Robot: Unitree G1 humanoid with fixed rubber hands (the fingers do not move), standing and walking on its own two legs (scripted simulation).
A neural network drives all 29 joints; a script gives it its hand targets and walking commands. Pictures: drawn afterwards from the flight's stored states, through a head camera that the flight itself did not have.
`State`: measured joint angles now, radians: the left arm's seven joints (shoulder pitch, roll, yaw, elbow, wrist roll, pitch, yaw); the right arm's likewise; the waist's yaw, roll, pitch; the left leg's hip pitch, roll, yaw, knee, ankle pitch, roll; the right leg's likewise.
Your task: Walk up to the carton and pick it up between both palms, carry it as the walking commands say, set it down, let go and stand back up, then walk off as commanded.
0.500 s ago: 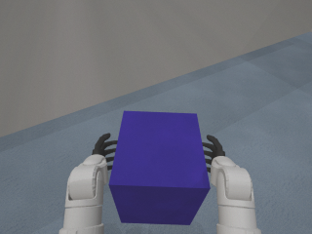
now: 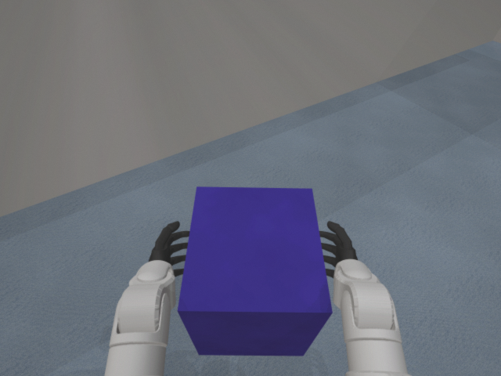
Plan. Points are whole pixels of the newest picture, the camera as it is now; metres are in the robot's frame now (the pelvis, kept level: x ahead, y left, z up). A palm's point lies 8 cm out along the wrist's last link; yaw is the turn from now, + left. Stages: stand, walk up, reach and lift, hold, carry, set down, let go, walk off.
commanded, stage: carry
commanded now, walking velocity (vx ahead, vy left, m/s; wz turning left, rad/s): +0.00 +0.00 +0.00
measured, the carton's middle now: (252, 275) +0.30 +0.00 -0.03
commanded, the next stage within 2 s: none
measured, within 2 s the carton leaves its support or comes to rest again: neither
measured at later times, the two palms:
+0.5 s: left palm (162, 263) +0.28 +0.15 +0.05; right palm (344, 262) +0.29 -0.14 +0.05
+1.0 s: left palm (159, 260) +0.29 +0.15 +0.05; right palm (339, 258) +0.30 -0.14 +0.05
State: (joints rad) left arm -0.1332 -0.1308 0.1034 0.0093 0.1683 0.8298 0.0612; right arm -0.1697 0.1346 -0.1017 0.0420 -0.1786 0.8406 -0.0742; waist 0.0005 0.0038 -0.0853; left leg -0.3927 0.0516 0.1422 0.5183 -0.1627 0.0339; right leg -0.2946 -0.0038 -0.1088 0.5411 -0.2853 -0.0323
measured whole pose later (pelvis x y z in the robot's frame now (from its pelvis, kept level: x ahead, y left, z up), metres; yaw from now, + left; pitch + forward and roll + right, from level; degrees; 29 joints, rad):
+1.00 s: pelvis +0.01 +0.00 +0.00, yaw +1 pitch +2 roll +0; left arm -0.15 -0.13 0.11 0.02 0.16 0.82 0.07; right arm -0.17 0.13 -0.11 0.05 -0.17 0.82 -0.07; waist 0.01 0.00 -0.09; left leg -0.38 0.04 0.13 0.50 -0.17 0.04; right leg -0.27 -0.01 -0.12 0.53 -0.30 -0.03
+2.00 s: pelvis +0.01 +0.00 +0.00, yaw +1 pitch +3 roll +0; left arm -0.15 -0.13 0.12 0.03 0.16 0.82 0.07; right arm -0.18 0.14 -0.11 0.07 -0.18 0.82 -0.07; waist 0.00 0.00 -0.10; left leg -0.37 0.04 0.14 0.50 -0.17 0.04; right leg -0.27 -0.02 -0.11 0.52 -0.30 -0.02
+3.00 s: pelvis +0.01 +0.00 +0.00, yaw +0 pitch +3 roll +0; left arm -0.16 -0.13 0.12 0.04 0.17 0.82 0.06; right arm -0.18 0.14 -0.11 0.07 -0.18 0.82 -0.07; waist 0.00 0.00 -0.10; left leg -0.37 0.04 0.14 0.50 -0.17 0.04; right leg -0.27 -0.02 -0.11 0.52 -0.30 -0.02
